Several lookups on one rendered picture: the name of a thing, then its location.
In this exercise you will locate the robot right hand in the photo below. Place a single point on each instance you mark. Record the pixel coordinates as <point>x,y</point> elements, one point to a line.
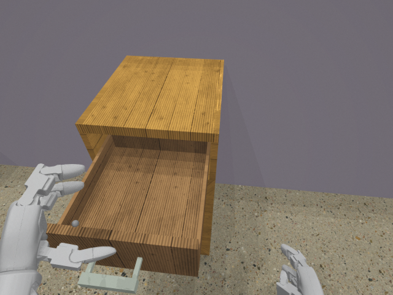
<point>303,282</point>

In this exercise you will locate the handle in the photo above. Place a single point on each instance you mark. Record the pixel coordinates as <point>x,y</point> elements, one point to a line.
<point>110,282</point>

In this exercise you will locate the left robot forearm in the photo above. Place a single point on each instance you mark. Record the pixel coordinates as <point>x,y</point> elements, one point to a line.
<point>20,282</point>

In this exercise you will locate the cabinet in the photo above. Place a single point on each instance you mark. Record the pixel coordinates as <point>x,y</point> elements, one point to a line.
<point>160,97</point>

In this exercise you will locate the robot left hand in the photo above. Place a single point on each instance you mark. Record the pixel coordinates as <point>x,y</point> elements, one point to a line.
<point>21,247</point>

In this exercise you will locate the drawer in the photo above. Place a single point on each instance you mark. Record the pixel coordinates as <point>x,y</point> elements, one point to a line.
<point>146,198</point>

